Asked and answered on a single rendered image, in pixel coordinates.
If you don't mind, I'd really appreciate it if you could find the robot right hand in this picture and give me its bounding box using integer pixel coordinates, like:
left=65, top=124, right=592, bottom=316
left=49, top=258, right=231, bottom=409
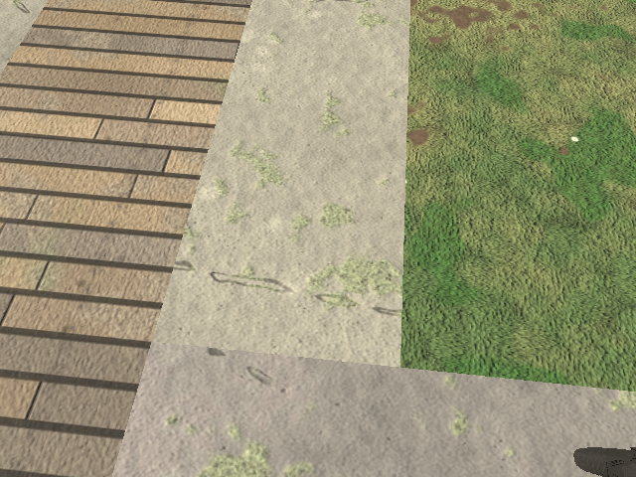
left=573, top=447, right=636, bottom=477

